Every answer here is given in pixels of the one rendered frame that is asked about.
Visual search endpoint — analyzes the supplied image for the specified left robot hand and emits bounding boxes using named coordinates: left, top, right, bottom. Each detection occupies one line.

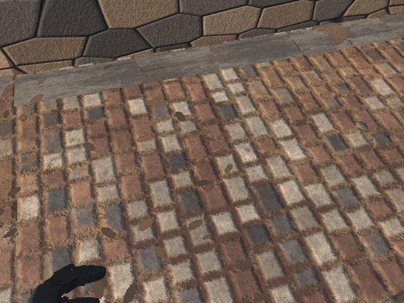
left=27, top=264, right=106, bottom=303

